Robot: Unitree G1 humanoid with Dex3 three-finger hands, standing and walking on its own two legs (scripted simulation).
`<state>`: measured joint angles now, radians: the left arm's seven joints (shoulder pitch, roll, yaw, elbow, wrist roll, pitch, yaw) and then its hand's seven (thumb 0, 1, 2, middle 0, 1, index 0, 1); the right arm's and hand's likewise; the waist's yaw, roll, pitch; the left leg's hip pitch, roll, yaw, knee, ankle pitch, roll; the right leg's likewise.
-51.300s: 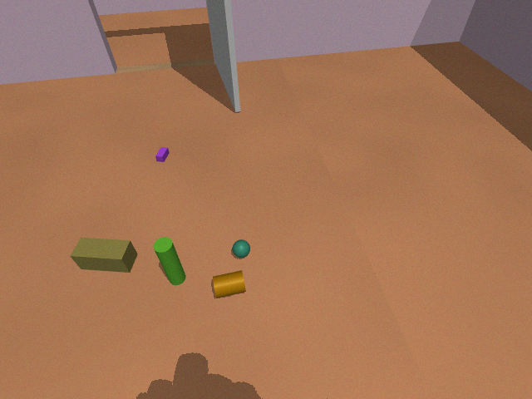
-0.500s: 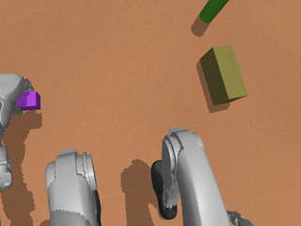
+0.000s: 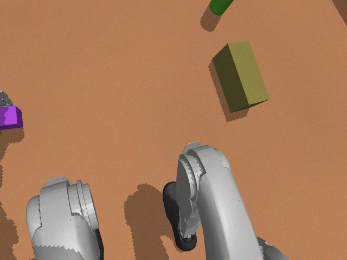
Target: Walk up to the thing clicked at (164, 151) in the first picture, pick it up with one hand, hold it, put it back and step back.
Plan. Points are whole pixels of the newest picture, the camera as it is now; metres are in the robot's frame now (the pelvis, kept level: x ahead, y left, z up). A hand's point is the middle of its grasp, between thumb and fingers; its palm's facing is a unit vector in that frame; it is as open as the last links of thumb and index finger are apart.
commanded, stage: rest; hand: left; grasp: from above
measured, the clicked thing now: out of the picture +0.47 +0.30 -0.24
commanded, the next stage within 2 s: open in 1.12 s
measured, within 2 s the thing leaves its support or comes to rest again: neither
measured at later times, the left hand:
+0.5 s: hand out of the picture +0.45 +0.31 -0.24, palm faces -0.47 -0.07 -0.88, open 7.0 cm
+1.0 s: hand out of the picture +0.45 +0.30 -0.25, palm faces -0.47 -0.07 -0.88, open 7.0 cm
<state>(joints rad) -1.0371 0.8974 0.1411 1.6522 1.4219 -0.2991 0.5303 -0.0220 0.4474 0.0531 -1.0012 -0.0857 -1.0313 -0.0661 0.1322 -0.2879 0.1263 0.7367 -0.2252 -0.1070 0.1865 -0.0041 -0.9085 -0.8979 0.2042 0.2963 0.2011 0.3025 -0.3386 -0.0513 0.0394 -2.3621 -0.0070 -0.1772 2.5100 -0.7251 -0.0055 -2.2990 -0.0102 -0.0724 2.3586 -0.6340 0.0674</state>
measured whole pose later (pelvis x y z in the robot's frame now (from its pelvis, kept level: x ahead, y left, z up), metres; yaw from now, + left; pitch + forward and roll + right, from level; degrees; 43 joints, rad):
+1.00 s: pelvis +0.00 +0.00 -0.01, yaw -3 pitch +28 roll -14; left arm -1.03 1.02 0.15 1.74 1.42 -0.30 0.62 -0.02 0.44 0.06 -1.01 -0.10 -1.04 -0.08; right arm 0.10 -0.34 0.24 0.68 -0.29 -0.20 0.25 0.00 -0.91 -0.90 0.20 0.30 0.20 0.30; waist -0.39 -0.12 0.14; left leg -2.35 0.00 -0.24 2.59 -0.75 0.00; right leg -2.27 0.01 -0.12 2.38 -0.62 0.08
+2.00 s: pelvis -0.01 +0.01 -0.01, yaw -4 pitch +27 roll -15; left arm -1.03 1.06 0.12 1.72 1.37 -0.31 0.59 0.00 -0.13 0.68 -0.41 -0.65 -0.41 -0.65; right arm 0.09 -0.36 0.29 0.65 -0.28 -0.22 0.26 0.00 -0.90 -0.90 0.20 0.30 0.20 0.30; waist -0.40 -0.13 0.18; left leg -2.34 0.00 -0.26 2.58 -0.74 -0.01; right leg -2.25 0.02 -0.14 2.36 -0.61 0.08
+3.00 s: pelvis -0.02 -0.01 +0.03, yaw +2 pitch +31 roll -9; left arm -0.93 0.80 0.06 1.33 1.25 -0.38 0.23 0.00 -0.23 0.79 -0.33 -0.75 -0.33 -0.76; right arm 0.14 -0.36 0.09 0.67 -0.14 0.01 0.14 0.00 -0.91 -0.90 0.20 0.30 0.20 0.30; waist -0.23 -0.02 -0.01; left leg -2.27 -0.01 -0.16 2.37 -0.66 -0.01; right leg -2.21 -0.02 -0.07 2.24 -0.59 0.04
